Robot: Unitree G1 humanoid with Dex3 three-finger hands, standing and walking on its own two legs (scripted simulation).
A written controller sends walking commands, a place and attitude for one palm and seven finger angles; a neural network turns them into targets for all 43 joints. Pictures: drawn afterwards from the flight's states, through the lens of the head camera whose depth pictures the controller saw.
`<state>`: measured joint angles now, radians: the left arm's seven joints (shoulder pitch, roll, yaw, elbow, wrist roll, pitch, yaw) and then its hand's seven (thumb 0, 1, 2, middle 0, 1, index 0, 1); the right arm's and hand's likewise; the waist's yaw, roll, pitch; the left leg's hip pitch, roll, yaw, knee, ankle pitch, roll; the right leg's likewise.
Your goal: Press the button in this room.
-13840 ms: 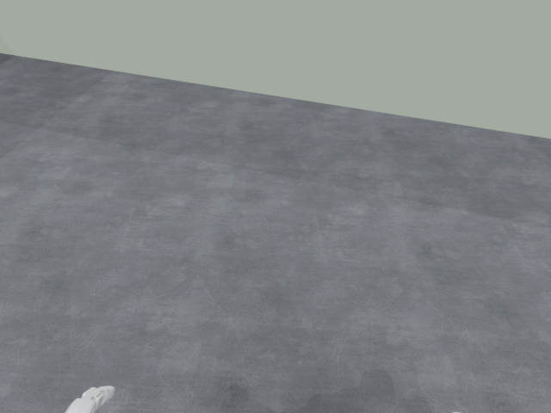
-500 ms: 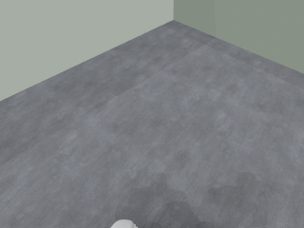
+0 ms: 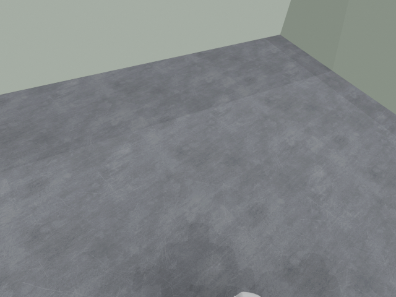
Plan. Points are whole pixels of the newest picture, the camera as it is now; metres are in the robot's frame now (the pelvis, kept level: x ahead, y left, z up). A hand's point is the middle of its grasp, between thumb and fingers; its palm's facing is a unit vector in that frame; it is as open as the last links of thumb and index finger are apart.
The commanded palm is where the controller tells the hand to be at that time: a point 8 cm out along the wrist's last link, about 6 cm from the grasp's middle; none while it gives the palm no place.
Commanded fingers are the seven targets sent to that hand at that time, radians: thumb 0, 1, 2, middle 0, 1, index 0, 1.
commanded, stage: turn or walk to find it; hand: left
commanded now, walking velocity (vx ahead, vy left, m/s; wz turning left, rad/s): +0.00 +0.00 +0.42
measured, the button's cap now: out of the picture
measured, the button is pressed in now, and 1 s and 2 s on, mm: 0 0 0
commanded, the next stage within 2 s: stand and wait in 2.00 s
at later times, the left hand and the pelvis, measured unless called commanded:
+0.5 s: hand out of the picture +0.01 +0.13 -0.15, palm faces +0.26 -0.93 -0.28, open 7.4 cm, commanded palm none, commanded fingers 0.00 0.90 0.90 -0.20 -0.30 -0.20 -0.30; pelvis -0.02 -0.07 +0.00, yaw +14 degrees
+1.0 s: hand out of the picture -0.11 +0.19 -0.17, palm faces +0.48 -0.85 -0.23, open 7.4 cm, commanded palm none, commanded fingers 0.00 0.90 0.90 -0.20 -0.30 -0.20 -0.30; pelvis -0.06 -0.02 +0.00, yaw +25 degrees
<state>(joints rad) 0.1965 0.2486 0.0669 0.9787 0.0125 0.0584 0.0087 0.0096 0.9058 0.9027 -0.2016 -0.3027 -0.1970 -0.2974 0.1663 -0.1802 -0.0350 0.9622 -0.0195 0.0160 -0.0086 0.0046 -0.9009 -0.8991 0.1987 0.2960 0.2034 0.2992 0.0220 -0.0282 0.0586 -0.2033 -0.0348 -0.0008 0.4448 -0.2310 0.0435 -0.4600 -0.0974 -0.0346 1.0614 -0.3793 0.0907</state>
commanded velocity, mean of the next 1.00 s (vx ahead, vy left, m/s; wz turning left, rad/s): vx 0.00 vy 0.00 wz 0.42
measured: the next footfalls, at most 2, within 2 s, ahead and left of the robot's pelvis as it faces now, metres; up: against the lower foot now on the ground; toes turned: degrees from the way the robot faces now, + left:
right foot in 0.22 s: +0.03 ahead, -0.14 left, +0.00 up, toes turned +2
left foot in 0.74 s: -0.06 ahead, +0.08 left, +0.00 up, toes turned +25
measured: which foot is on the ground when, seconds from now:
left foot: down 0.00-0.22, up 0.24-0.72, down 0.74-1.00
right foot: up 0.00-0.20, down 0.22-0.76, up 0.78-1.00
